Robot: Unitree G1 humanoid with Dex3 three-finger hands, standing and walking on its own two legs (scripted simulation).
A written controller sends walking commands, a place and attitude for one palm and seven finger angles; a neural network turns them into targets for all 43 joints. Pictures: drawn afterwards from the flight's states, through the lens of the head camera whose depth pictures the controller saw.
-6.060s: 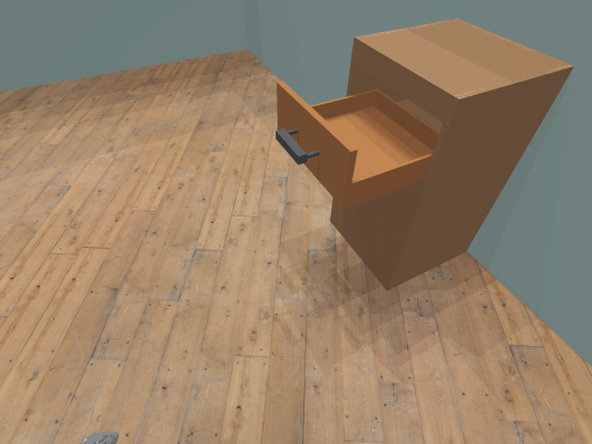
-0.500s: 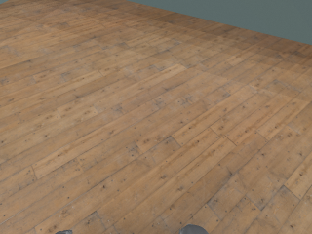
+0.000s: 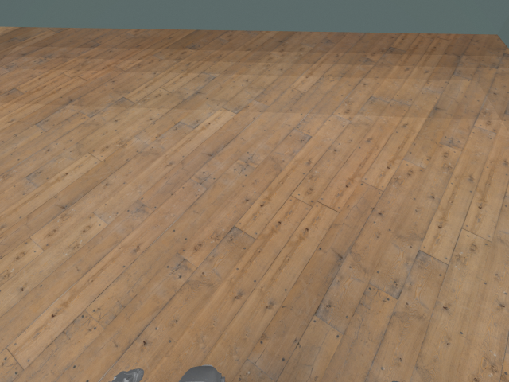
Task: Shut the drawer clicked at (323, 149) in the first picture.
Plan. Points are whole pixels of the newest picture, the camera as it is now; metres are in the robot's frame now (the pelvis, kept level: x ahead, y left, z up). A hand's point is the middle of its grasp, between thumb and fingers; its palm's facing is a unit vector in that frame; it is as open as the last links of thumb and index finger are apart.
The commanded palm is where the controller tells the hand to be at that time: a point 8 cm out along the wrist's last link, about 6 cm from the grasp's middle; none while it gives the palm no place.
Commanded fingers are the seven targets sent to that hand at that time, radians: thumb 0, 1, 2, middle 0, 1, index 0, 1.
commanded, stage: walk to a spot facing it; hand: left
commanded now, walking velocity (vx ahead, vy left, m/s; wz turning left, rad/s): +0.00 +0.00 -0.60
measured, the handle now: out of the picture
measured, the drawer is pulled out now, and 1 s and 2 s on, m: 0.28 0.28 0.28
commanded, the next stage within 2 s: turn to face it in 1.82 s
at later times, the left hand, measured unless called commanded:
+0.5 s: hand out of the picture +0.11 +0.21 -0.17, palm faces -0.28 -0.94 -0.21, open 7.4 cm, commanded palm none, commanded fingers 0.00 0.90 0.90 -0.20 -0.30 -0.20 -0.30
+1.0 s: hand out of the picture +0.13 +0.13 -0.16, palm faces -0.48 -0.86 -0.20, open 7.3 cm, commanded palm none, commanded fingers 0.00 0.90 0.90 -0.20 -0.30 -0.20 -0.30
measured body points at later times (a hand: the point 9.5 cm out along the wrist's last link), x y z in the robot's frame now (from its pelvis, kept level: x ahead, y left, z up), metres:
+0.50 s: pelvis -0.02 +0.03 +0.00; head +0.02 +0.03 +0.45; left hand +0.12 +0.26 -0.15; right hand -0.04 -0.22 -0.14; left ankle +0.00 +0.14 -0.74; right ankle -0.09 -0.09 -0.69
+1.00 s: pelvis +0.03 -0.03 +0.00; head +0.04 -0.05 +0.45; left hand +0.15 +0.17 -0.14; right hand -0.02 -0.30 -0.14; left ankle +0.18 +0.06 -0.68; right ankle -0.09 -0.08 -0.74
